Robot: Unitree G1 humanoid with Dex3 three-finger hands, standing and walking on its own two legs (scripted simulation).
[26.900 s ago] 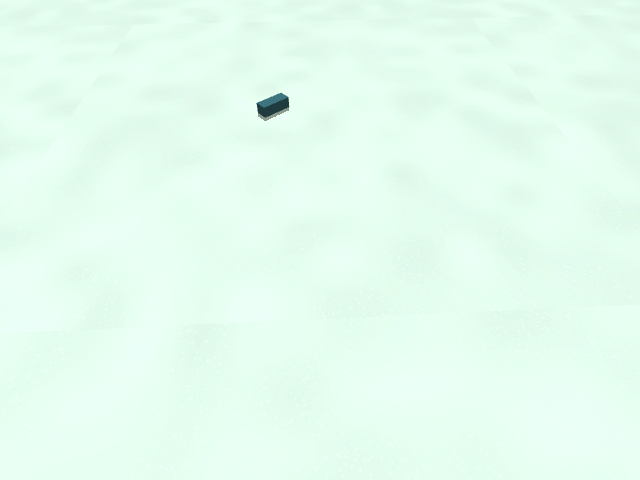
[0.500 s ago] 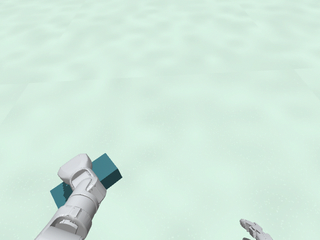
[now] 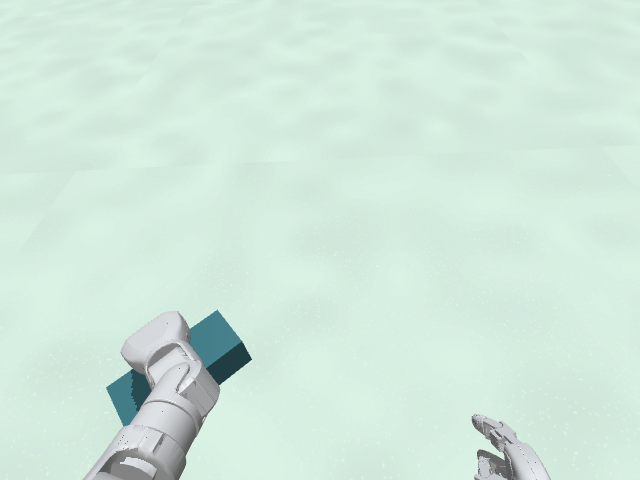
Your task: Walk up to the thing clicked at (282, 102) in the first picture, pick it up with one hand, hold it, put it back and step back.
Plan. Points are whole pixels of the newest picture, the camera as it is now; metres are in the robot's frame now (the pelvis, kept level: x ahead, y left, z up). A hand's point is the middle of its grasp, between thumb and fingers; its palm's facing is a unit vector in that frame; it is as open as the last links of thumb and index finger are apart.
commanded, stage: hold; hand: left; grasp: from above
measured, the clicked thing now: (183, 372) +0.30 +0.23 -0.07
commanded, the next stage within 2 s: crouch in 0.58 s
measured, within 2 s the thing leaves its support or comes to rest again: neither
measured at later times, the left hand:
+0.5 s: hand (188, 370) +0.29 +0.21 -0.04, palm faces -0.30 -0.33 -0.89, open 10.0 cm
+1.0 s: hand (193, 384) +0.28 +0.22 -0.08, palm faces -0.36 -0.30 -0.88, open 10.0 cm
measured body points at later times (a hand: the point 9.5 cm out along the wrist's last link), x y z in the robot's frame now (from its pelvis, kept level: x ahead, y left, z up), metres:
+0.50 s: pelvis +0.00 +0.00 +0.00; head +0.01 -0.02 +0.45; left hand +0.30 +0.23 +0.01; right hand +0.17 -0.23 -0.11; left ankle +0.00 +0.12 -0.73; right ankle +0.00 -0.12 -0.73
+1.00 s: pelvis +0.00 +0.00 +0.00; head +0.03 -0.01 +0.44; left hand +0.30 +0.23 -0.03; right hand +0.15 -0.23 -0.12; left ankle +0.00 +0.12 -0.73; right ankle +0.00 -0.12 -0.73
